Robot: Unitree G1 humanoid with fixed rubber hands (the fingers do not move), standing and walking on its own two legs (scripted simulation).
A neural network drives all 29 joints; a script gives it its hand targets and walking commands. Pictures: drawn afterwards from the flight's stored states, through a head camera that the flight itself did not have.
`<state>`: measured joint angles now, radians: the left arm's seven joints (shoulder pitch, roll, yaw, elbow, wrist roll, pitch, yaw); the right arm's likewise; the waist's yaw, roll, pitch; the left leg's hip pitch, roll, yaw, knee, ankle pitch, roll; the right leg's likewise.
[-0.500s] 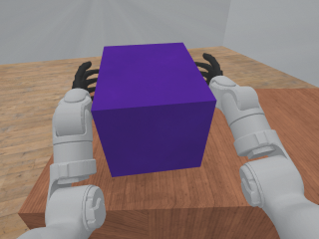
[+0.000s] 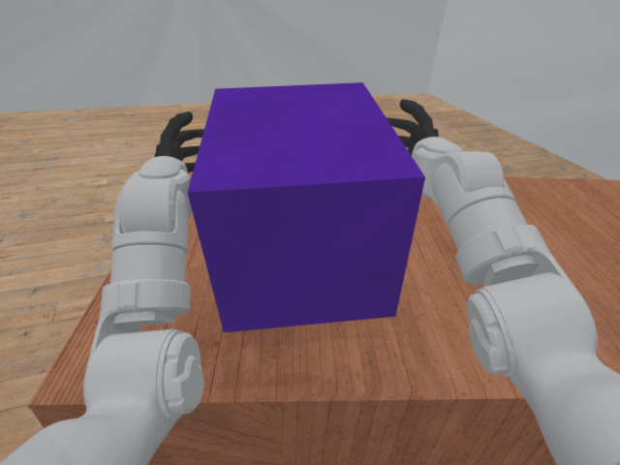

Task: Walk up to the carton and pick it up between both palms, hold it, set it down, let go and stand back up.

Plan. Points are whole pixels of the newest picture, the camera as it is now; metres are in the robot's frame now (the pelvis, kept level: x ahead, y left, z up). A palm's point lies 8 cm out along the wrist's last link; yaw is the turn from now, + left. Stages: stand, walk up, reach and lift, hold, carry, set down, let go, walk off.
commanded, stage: hold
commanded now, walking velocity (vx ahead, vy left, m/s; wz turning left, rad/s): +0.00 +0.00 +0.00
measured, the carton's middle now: (299, 195) +0.39 +0.01 +0.23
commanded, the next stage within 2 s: none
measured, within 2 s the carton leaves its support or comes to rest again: neither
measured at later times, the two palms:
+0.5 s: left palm (170, 181) +0.36 +0.16 +0.26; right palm (417, 168) +0.38 -0.14 +0.27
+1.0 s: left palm (174, 171) +0.37 +0.16 +0.27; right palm (422, 159) +0.38 -0.15 +0.29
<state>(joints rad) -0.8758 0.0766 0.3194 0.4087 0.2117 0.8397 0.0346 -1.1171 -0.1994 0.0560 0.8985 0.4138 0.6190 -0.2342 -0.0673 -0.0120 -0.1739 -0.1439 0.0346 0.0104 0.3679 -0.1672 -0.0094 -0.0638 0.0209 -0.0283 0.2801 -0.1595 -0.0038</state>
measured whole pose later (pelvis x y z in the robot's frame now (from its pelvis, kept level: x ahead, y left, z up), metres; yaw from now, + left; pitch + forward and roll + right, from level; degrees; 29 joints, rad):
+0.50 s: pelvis +0.01 +0.00 +0.00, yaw +1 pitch -5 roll -1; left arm -0.76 0.06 0.31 0.23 0.21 0.88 0.03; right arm -1.01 -0.19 0.08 0.71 0.44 0.65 -0.27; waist -0.09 0.01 -0.12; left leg -0.10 0.03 -0.01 0.37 -0.18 -0.01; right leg 0.00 0.02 -0.05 0.27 -0.17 0.00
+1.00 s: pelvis +0.00 +0.00 +0.00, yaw +0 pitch -4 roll -1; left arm -0.85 0.07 0.32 0.37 0.22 0.85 0.03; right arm -1.09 -0.20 0.06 0.86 0.42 0.63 -0.24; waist -0.07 0.00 -0.16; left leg -0.12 0.03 0.01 0.36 -0.17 -0.01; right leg -0.04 0.02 -0.03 0.27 -0.16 0.00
